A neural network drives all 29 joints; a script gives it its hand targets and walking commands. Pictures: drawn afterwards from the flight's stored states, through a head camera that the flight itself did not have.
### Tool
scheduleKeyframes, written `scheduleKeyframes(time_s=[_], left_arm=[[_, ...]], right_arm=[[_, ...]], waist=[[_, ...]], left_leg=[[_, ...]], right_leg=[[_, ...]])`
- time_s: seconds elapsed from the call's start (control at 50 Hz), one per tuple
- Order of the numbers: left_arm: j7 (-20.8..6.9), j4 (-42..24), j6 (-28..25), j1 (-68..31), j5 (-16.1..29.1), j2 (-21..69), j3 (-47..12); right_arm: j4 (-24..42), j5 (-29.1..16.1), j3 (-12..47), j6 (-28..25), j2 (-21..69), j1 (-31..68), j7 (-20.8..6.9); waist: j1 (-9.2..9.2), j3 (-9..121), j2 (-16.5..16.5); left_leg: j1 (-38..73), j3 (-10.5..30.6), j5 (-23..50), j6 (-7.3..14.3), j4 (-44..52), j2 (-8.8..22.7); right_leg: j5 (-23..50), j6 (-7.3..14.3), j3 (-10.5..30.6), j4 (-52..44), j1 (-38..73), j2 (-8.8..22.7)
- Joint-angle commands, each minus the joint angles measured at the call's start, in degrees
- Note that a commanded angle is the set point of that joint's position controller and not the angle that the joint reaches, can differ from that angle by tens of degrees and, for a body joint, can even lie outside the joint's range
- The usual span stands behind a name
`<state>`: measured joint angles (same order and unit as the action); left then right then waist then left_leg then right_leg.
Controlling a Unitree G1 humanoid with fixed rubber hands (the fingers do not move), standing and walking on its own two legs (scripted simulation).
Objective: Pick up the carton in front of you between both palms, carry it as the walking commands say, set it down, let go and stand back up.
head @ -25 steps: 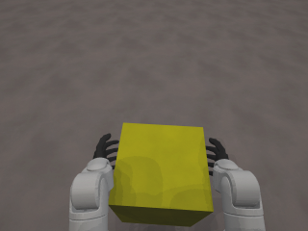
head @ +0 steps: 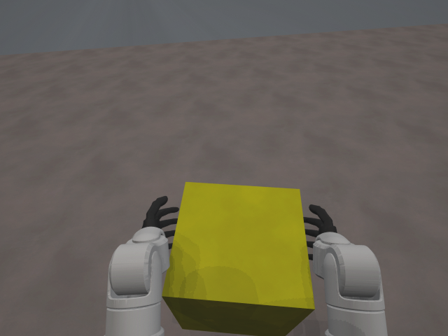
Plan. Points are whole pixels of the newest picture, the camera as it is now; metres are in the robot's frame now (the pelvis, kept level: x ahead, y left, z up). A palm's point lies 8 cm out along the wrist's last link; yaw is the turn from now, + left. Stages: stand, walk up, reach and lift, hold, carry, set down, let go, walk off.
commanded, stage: carry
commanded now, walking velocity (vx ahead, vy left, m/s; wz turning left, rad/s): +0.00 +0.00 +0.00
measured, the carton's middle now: (236, 264) +0.29 +0.00 +0.01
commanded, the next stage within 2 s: none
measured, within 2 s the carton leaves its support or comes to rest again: neither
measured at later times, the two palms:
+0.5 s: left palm (157, 258) +0.27 +0.15 +0.05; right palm (315, 256) +0.28 -0.14 +0.05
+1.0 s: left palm (150, 269) +0.26 +0.16 +0.03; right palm (310, 259) +0.27 -0.13 +0.04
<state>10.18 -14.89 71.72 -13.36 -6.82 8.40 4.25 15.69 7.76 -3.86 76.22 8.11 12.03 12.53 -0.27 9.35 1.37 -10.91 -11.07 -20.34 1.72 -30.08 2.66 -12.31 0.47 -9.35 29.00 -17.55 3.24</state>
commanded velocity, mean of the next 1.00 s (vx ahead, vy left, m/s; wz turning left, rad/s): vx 0.00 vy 0.00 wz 0.00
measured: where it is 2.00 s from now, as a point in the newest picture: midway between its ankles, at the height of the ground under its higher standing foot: outside the picture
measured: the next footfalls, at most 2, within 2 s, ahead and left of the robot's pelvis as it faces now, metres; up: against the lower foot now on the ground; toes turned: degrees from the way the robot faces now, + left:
none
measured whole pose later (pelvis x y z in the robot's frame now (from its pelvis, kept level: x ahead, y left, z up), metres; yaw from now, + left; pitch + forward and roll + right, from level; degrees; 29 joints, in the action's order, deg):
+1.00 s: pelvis -0.02 +0.00 +0.00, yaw +1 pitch +1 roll +0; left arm 2.9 11.0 40.6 -12.4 -12.3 8.2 10.5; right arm -10.4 13.7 -9.2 43.1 8.5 14.1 3.1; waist -0.7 4.8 0.0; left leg -14.0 -11.1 -19.2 2.6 -31.8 1.9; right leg -11.0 0.3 -9.4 30.5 -20.5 4.7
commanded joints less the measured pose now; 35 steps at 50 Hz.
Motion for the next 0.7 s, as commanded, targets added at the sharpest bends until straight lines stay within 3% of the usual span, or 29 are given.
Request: scheduleKeyframes(time_s=[0.0,0.02,0.04,0.06,0.08,0.1,0.12,0.16,0.18,0.2,0.22,0.24,0.26,0.28,0.3,0.32,0.34,0.36,0.4,0.42,0.44,0.46,0.5,0.52,0.56,0.58,0.6,0.66,0.68], left_arm=[[-15.18,5.30,0.32,-19.22,21.50,59.28,-31.55],[-15.59,7.85,-0.48,-18.34,20.97,60.79,-30.95],[-15.86,6.17,-1.24,-20.46,19.81,60.41,-30.94],[-16.23,5.68,-2.10,-20.63,19.90,60.65,-32.75],[-16.59,5.02,-3.69,-22.73,20.85,63.72,-32.73],[-16.98,6.07,-4.73,-23.09,20.25,62.47,-32.74],[-17.48,7.89,-5.94,-22.32,20.48,64.34,-32.67],[-18.23,4.37,-8.42,-25.44,22.34,64.57,-34.09],[-18.36,3.92,-9.48,-26.39,22.17,64.91,-34.24],[-18.62,6.36,-10.35,-23.54,20.69,63.80,-34.65],[-18.85,6.64,-11.56,-24.04,21.91,64.80,-35.90],[-19.20,10.85,-11.75,-20.96,19.66,63.34,-33.53],[-19.48,11.77,-12.42,-18.60,17.67,62.03,-31.37],[-19.80,13.39,-13.41,-19.26,18.20,62.31,-31.79],[-20.22,12.03,-14.64,-21.33,17.82,62.18,-31.97],[-20.59,16.94,-15.33,-18.12,15.32,60.95,-28.88],[-20.66,14.43,-16.78,-21.33,16.45,63.26,-32.20],[-20.89,15.70,-17.53,-21.68,15.31,62.08,-31.28],[-21.62,15.04,-19.68,-22.67,16.35,62.80,-31.81],[-21.98,15.12,-20.29,-21.95,14.93,61.77,-31.83],[-22.11,17.40,-21.19,-20.95,13.66,60.62,-28.98],[-22.25,18.38,-22.49,-23.25,13.30,61.19,-30.24],[-22.63,22.38,-24.78,-22.41,10.72,58.37,-26.33],[-22.57,18.64,-26.44,-25.22,11.10,57.39,-28.44],[-23.33,23.10,-28.81,-26.13,11.68,58.94,-27.02],[-23.35,25.44,-29.75,-25.01,9.70,58.32,-24.92],[-23.24,28.90,-30.30,-22.84,7.05,55.85,-21.42],[-23.48,29.56,-34.43,-27.66,6.14,55.20,-20.93],[-23.39,29.58,-35.22,-27.02,7.02,55.54,-22.50]], right_arm=[[5.63,-26.29,35.54,-4.21,55.52,32.27,-18.29],[5.02,-26.12,35.42,-4.78,54.88,33.66,-18.41],[1.65,-25.05,35.35,-5.57,56.32,32.20,-18.54],[1.91,-25.73,35.65,-6.44,56.78,33.35,-19.09],[4.42,-26.00,36.35,-7.64,57.19,36.44,-19.63],[1.90,-26.94,37.21,-8.94,58.93,36.98,-19.95],[5.00,-26.37,37.59,-10.66,58.61,39.29,-20.30],[2.73,-26.67,38.13,-12.46,60.17,37.50,-20.85],[0.55,-25.98,37.60,-13.66,59.86,36.47,-20.94],[-1.06,-25.10,37.43,-14.71,60.60,36.26,-21.10],[0.22,-25.15,37.52,-15.94,60.36,34.39,-21.44],[-2.59,-22.09,36.41,-16.44,58.26,32.46,-21.63],[-4.84,-22.35,36.33,-16.83,57.30,31.97,-22.25],[-3.55,-21.56,35.15,-18.40,56.81,32.05,-22.72],[-6.55,-20.71,35.16,-19.31,57.60,30.69,-23.00],[-8.07,-20.42,33.80,-20.14,57.16,33.02,-23.46],[-9.52,-19.39,33.77,-21.11,57.75,32.39,-23.63],[-9.26,-20.72,34.56,-22.41,59.73,34.10,-24.14],[-11.25,-19.11,34.18,-24.19,58.57,31.14,-24.61],[-9.66,-17.33,33.57,-25.48,57.93,32.03,-24.63],[-11.11,-17.89,31.80,-26.85,58.33,34.16,-25.23],[-13.27,-15.94,30.35,-28.11,55.93,33.34,-25.11],[-19.33,-12.40,26.94,-30.03,54.70,32.22,-25.40],[-18.92,-11.08,26.46,-31.90,54.23,29.17,-25.36],[-17.27,-12.02,27.09,-34.45,54.40,34.28,-25.33],[-19.26,-11.49,26.34,-35.01,54.05,35.21,-25.35],[-20.21,-9.80,25.33,-36.46,53.46,35.81,-25.39],[-25.31,-7.45,22.29,-39.68,51.70,35.14,-25.33],[-23.97,-9.18,24.94,-41.07,53.18,35.37,-25.43]], waist=[[0.63,8.42,-2.39],[0.31,8.75,-1.94],[0.35,9.36,-1.10],[-0.32,9.93,-2.14],[-0.36,12.26,-0.79],[-0.19,14.78,-2.49],[0.32,15.73,-0.90],[0.09,15.31,-4.56],[-0.15,18.55,-3.06],[0.03,18.45,-1.31],[-0.25,19.85,-2.59],[-0.02,18.23,-0.31],[-0.18,15.02,-2.80],[0.37,13.43,-0.72],[0.21,12.76,-0.87],[0.31,11.57,-1.25],[-0.19,11.40,-1.52],[0.02,12.42,-0.39],[-0.05,14.65,-2.76],[-0.15,12.91,-2.07],[0.16,11.81,-0.67],[-0.56,10.41,1.42],[-0.59,8.96,-0.12],[-0.37,10.30,-1.21],[-0.23,10.96,-5.13],[-0.33,8.58,-4.72],[-0.30,9.08,-0.32],[-0.45,8.60,0.82],[-0.26,10.68,0.74]], left_leg=[[-1.15,5.20,19.21,-2.04,2.31,6.65],[-1.13,4.94,19.09,-2.05,2.41,7.02],[-1.18,6.34,18.53,-1.76,2.23,6.69],[-0.36,6.12,21.43,-1.63,2.56,6.94],[-0.18,5.67,23.86,-1.57,0.93,6.92],[0.81,5.96,22.48,-1.44,0.44,5.99],[1.43,5.14,25.35,-1.64,-0.27,6.41],[0.95,6.33,23.64,-0.83,-0.28,7.18],[2.78,6.05,21.22,-1.10,-0.73,5.63],[2.68,5.63,25.94,-1.08,-1.45,6.37],[2.45,5.61,24.04,-0.71,-1.55,6.04],[2.69,6.06,22.38,-1.33,-0.73,5.75],[2.40,5.88,22.52,-1.31,-0.39,6.46],[0.57,5.79,24.35,-1.14,-0.49,7.58],[0.86,6.53,20.28,-0.32,0.53,7.80],[0.83,6.65,16.30,-0.41,2.51,6.78],[-0.33,7.08,18.44,-0.41,3.27,7.12],[0.97,7.37,20.67,-0.75,3.04,7.67],[2.54,6.63,16.90,-0.65,2.28,7.08],[1.46,6.82,15.60,-0.40,2.38,6.28],[1.14,6.06,13.02,-1.35,3.16,6.63],[-0.57,6.66,14.87,-0.75,4.18,6.09],[-0.59,6.11,9.46,-0.53,4.75,7.10],[0.22,6.78,10.92,-0.82,4.09,6.61],[-0.42,7.36,6.87,-0.63,4.30,6.07],[-1.50,6.76,8.26,-0.82,4.66,6.48],[-1.50,6.74,8.60,-0.39,4.90,6.13],[-3.37,7.12,12.12,-0.14,5.43,7.29],[-1.21,6.86,11.25,-0.40,5.72,7.14]], right_leg=[[25.69,1.23,5.44,-0.39,6.44,6.67],[26.53,1.21,6.11,-0.27,6.67,7.48],[26.16,1.95,6.02,-0.09,7.49,6.98],[26.16,2.13,5.83,0.93,6.98,7.32],[27.33,1.92,6.07,1.79,9.85,7.08],[28.76,2.63,6.52,2.98,9.92,6.55],[30.74,2.75,6.26,2.85,10.22,7.42],[30.46,2.11,6.77,2.67,10.72,7.26],[29.57,2.95,6.83,2.88,12.04,7.24],[32.35,3.04,6.47,2.73,12.11,7.66],[33.87,3.90,7.64,3.44,12.35,8.46],[30.60,3.28,7.31,2.68,11.42,8.38],[27.02,2.77,6.70,2.22,9.03,7.78],[26.41,1.57,5.49,1.64,8.65,7.21],[24.60,1.72,6.49,0.81,8.09,7.68],[18.79,1.50,6.60,0.38,6.26,7.10],[15.72,1.87,5.71,0.33,7.10,6.72],[16.91,1.71,5.71,1.38,7.50,6.85],[18.06,1.42,5.61,0.58,7.83,6.64],[15.83,1.35,7.09,-1.06,7.22,6.98],[15.05,1.76,6.47,-1.49,6.61,7.40],[13.39,1.73,6.21,-0.85,6.39,6.63],[11.06,1.19,6.05,-2.40,4.20,5.95],[13.20,1.23,6.46,-1.80,5.38,6.46],[9.20,2.07,7.83,-3.25,5.77,6.47],[8.50,1.60,7.23,-3.82,5.15,7.48],[10.07,2.10,8.71,-3.52,4.24,7.24],[10.74,1.44,6.19,-3.05,7.01,6.16],[11.17,1.72,6.27,-2.31,7.64,6.74]])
